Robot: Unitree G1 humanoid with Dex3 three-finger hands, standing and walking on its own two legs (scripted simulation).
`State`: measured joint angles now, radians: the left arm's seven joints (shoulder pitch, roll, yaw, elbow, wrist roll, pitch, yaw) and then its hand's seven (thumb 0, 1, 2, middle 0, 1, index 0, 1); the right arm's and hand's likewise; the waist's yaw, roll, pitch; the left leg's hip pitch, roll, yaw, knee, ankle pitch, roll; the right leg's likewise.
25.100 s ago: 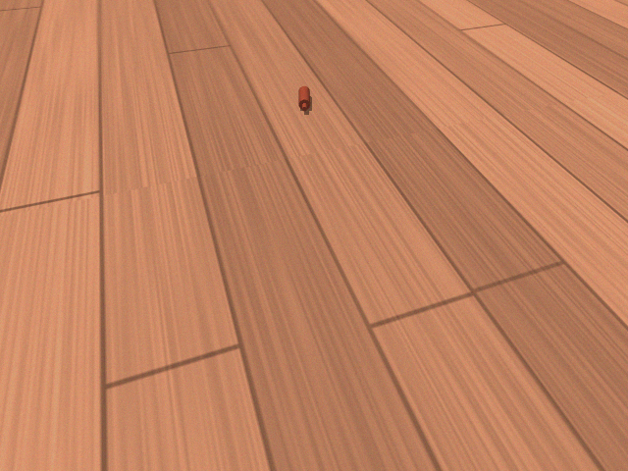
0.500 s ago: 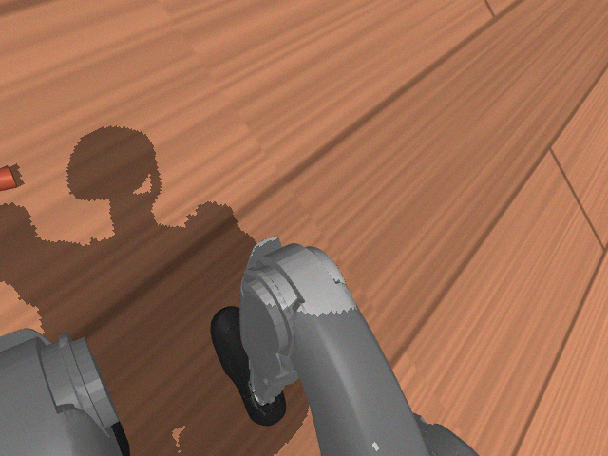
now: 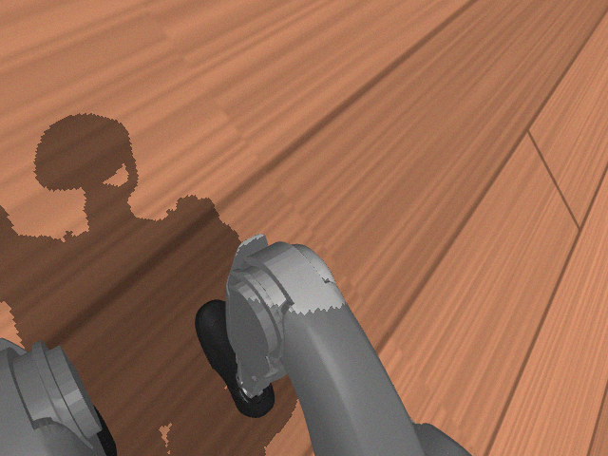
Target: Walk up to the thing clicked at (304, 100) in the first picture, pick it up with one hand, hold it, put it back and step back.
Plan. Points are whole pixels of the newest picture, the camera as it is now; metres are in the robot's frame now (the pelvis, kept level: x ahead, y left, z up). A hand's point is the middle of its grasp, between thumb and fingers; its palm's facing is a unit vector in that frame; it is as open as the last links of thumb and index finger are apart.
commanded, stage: close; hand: left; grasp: from above
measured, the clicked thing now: out of the picture +0.48 +0.27 -0.28
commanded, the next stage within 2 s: settle in 1.44 s
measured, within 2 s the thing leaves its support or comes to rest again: leaves its support in 1.86 s
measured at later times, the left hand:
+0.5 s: hand out of the picture +0.46 +0.29 -0.25, palm faces -0.46 -0.12 -0.88, open 11.6 cm
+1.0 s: hand out of the picture +0.47 +0.29 -0.26, palm faces -0.46 -0.12 -0.88, open 9.6 cm
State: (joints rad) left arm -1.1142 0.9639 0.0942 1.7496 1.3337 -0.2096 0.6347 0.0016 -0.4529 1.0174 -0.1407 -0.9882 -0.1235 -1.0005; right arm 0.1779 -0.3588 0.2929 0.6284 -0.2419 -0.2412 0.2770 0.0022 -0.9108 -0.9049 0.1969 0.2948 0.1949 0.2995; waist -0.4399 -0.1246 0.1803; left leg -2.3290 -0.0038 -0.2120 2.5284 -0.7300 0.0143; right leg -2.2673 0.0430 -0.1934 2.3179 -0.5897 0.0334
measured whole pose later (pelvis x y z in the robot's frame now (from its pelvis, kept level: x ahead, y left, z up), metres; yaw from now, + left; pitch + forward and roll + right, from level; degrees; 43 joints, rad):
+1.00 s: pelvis +0.00 +0.00 +0.00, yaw +0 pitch +28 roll -14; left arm -1.12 1.01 0.07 1.74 1.31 -0.22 0.61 0.00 0.11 0.60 -0.56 -0.68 -0.58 -0.66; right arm 0.17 -0.38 0.32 0.59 -0.24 -0.24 0.26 0.00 -0.91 -0.90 0.20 0.29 0.19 0.30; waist -0.44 -0.14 0.21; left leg -2.31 0.00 -0.22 2.52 -0.72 0.01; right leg -2.25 0.05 -0.20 2.30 -0.58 0.03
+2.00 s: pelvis +0.00 +0.00 +0.01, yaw +1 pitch +32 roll -14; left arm -1.01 0.90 0.10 1.49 1.28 -0.17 0.50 0.00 0.11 0.35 -0.80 -0.40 -0.81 -0.37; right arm 0.23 -0.36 0.21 0.63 -0.20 -0.19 0.25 0.00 -0.92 -0.91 0.20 0.29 0.20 0.30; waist -0.37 -0.08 0.10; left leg -2.33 -0.02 -0.20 2.48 -0.72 0.01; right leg -2.26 0.03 -0.18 2.29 -0.60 0.02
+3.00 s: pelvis +0.00 +0.00 +0.09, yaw +8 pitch +36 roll -7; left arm -0.84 0.64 -0.04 1.13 1.14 -0.15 0.15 0.00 0.15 0.29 -0.81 -0.34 -0.82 -0.33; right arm 0.23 -0.30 0.03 0.66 -0.04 0.03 0.09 0.01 -0.92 -0.90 0.20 0.29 0.20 0.30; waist -0.20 0.05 -0.14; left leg -2.14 -0.03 -0.07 2.18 -0.66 0.03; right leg -2.11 0.00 -0.07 2.08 -0.60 0.02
